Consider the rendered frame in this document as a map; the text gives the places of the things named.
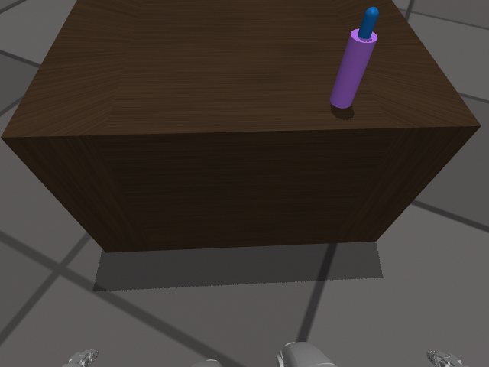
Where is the bottle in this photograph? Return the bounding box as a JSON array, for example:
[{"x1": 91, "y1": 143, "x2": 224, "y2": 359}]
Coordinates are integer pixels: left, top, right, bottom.
[{"x1": 330, "y1": 7, "x2": 379, "y2": 109}]

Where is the right robot hand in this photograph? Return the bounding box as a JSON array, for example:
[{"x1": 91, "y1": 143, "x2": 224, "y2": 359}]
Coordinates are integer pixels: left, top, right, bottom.
[{"x1": 426, "y1": 350, "x2": 469, "y2": 367}]

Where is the left robot hand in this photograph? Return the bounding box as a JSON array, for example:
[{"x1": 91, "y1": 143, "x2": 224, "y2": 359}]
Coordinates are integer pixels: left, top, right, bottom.
[{"x1": 62, "y1": 349, "x2": 99, "y2": 367}]

